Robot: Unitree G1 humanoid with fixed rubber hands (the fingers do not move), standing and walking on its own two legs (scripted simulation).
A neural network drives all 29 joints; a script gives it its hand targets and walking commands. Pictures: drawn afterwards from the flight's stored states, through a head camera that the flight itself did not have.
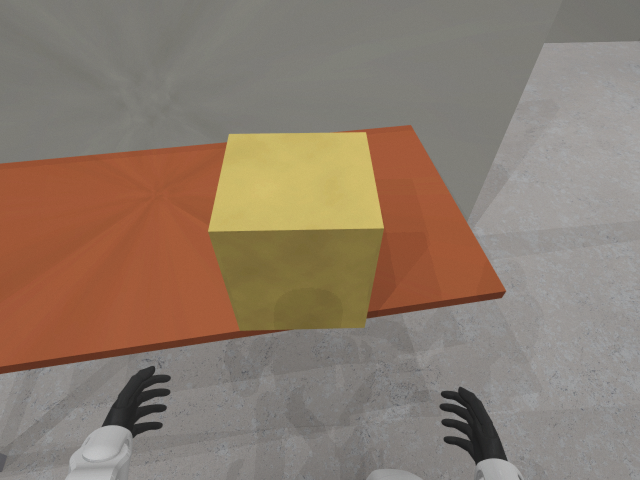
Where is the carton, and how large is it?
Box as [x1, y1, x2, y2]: [208, 132, 383, 330]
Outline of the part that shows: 365,132 229,134 208,232 240,330 364,327 383,230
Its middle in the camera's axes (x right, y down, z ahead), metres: -0.03 +0.00 +0.62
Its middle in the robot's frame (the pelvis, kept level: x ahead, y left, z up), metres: +0.45 +0.03 +0.01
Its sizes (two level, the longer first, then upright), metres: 0.210 0.200 0.250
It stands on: a table, 0.65 m high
